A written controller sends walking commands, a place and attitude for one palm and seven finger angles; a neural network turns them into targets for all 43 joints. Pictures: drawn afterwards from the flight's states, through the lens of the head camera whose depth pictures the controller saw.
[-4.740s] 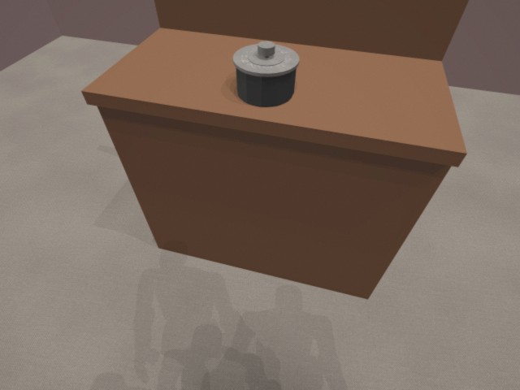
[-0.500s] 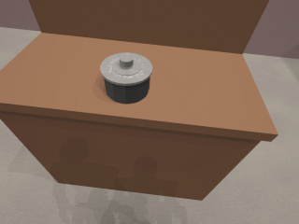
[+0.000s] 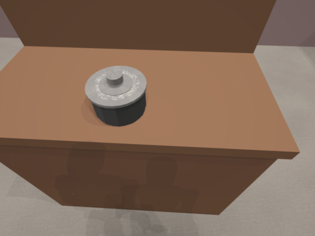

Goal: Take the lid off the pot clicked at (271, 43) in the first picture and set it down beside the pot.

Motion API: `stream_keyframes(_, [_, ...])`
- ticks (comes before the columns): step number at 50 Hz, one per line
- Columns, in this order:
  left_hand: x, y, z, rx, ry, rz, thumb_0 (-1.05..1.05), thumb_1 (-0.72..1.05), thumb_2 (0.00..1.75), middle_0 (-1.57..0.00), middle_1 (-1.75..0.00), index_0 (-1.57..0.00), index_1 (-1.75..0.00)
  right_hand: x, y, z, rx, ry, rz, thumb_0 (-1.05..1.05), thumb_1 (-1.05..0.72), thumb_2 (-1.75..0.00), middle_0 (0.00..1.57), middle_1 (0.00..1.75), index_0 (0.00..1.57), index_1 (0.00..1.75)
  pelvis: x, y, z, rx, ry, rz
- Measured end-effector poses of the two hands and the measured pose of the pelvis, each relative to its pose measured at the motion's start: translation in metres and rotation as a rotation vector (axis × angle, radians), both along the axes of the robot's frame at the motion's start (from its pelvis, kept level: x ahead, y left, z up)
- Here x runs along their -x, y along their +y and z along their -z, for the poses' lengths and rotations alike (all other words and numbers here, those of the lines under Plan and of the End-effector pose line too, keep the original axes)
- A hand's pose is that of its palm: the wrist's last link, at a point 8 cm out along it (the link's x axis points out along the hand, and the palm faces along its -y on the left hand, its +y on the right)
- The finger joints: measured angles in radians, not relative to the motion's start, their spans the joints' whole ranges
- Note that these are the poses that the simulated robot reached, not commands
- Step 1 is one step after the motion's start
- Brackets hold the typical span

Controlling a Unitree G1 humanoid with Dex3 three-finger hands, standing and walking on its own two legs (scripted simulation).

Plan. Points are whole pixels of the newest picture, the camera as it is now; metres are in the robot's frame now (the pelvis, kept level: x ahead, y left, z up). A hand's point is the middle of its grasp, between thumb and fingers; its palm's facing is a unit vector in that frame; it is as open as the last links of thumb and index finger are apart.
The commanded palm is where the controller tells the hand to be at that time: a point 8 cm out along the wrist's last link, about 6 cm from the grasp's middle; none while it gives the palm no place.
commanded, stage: come to a stop and stand still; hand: left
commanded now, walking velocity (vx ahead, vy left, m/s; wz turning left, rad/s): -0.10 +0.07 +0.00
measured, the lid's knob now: (114, 77) +0.46 +0.13 +0.16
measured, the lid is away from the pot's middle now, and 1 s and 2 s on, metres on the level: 0.00 0.00 0.00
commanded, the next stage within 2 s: look again from close up in 1.74 s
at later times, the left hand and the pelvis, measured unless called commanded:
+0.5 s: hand out of the picture +0.03 +0.22 -0.17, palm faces +0.01 -0.97 -0.25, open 7.3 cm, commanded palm none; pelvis -0.01 +0.02 -0.01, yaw +0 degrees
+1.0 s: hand out of the picture +0.02 +0.20 -0.17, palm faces +0.01 -0.98 -0.21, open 7.3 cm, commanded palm none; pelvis +0.01 +0.02 +0.00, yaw +0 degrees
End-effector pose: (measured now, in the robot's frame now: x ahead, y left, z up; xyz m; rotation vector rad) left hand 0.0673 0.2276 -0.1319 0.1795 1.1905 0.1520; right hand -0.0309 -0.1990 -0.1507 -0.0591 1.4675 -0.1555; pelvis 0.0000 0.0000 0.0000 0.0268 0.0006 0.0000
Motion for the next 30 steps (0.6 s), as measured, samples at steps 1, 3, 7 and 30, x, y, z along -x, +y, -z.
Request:
stream_keyframes(1, [-0.005, -0.003, -0.001, 0.001, -0.003, 0.005, 0.00, 0.92, 0.90, -0.20, -0.30, -0.20, -0.30, -0.005, -0.001, 0.001, -0.001, -0.005, 0.003, 0.01, -0.91, -0.90, 0.20, 0.30, 0.20, 0.30, -0.003, -0.001, -0.001, 0.003, 0.001, -0.001])
stream_keyframes(3, [-0.012, -0.008, -0.002, 0.006, -0.006, 0.011, 0.00, 0.92, 0.90, -0.20, -0.30, -0.20, -0.30, -0.016, -0.005, 0.000, 0.003, -0.023, 0.009, 0.01, -0.91, -0.90, 0.20, 0.30, 0.20, 0.30, -0.007, -0.003, -0.001, 0.006, 0.004, 0.000])
stream_keyframes(7, [-0.018, -0.013, 0.000, 0.017, -0.010, 0.003, 0.00, 0.91, 0.90, -0.20, -0.30, -0.20, -0.30, -0.033, -0.016, -0.003, 0.038, -0.050, -0.002, 0.01, -0.92, -0.90, 0.20, 0.30, 0.20, 0.30, -0.010, -0.004, -0.001, 0.008, 0.007, -0.001])
stream_keyframes(30, [0.055, 0.050, 0.000, -0.055, 0.089, -0.022, 0.01, 0.91, 0.90, -0.20, -0.30, -0.20, -0.30, -0.082, 0.000, -0.013, 0.062, -0.282, -0.106, 0.00, -0.91, -0.90, 0.20, 0.30, 0.20, 0.30, 0.011, 0.028, 0.003, 0.027, -0.009, 0.005])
